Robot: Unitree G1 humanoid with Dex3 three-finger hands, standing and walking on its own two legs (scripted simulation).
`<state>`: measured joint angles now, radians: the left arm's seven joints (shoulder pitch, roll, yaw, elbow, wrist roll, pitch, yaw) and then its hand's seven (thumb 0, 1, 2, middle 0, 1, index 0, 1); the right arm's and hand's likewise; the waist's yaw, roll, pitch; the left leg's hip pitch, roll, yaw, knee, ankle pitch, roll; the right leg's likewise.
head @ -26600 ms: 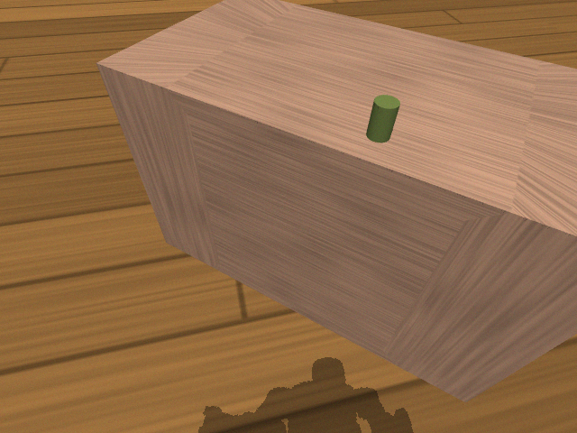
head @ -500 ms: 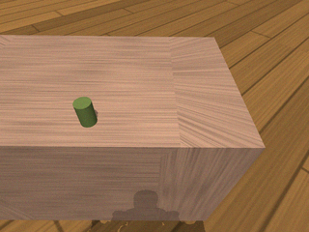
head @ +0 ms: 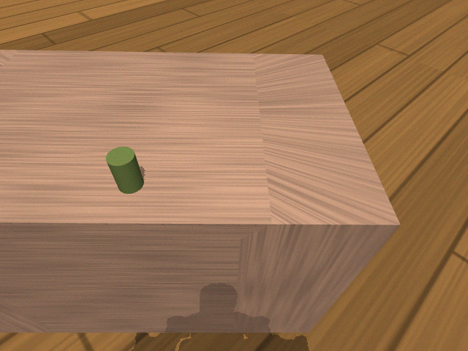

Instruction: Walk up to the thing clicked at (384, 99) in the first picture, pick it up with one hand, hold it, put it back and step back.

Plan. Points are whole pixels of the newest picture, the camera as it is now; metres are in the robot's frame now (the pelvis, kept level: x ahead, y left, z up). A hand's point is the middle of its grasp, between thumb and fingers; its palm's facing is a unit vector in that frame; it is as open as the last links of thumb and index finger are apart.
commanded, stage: stand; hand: left
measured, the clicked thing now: (126, 170) +0.43 +0.21 +0.06
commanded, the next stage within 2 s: none
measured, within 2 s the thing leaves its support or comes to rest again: neither
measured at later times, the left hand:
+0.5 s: hand out of the picture +0.08 +0.26 -0.15, palm faces -0.03 -0.94 -0.35, open 8.9 cm
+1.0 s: hand out of the picture +0.08 +0.26 -0.15, palm faces -0.03 -0.94 -0.35, open 7.4 cm
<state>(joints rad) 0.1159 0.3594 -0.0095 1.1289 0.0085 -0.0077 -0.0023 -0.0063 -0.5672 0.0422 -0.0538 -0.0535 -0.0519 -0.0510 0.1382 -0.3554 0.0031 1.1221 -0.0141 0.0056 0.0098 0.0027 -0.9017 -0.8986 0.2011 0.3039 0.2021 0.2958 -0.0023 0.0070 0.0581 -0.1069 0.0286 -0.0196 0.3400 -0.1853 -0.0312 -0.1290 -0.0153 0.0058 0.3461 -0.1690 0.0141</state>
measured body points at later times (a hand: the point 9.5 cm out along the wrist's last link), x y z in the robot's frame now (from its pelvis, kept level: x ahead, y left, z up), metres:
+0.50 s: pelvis +0.01 +0.00 +0.00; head +0.01 +0.00 +0.45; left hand +0.08 +0.30 -0.13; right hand +0.08 -0.30 -0.13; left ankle +0.00 +0.14 -0.75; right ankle +0.01 -0.13 -0.75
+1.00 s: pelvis +0.01 +0.00 +0.00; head +0.02 +0.00 +0.45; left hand +0.08 +0.30 -0.13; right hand +0.07 -0.30 -0.14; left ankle +0.00 +0.14 -0.75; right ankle +0.01 -0.13 -0.75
